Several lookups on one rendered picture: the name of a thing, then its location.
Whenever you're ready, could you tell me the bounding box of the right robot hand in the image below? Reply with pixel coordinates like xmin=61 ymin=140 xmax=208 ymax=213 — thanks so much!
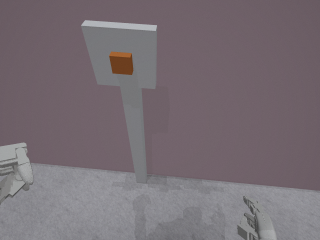
xmin=237 ymin=195 xmax=277 ymax=240

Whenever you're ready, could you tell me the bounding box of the panel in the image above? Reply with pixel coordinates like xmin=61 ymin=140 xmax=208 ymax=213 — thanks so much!
xmin=81 ymin=20 xmax=157 ymax=184

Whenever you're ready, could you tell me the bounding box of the left robot hand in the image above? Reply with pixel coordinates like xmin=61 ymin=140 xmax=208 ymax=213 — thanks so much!
xmin=0 ymin=142 xmax=34 ymax=205

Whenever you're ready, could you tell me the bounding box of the button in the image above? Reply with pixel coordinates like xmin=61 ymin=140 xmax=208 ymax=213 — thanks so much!
xmin=109 ymin=51 xmax=134 ymax=75

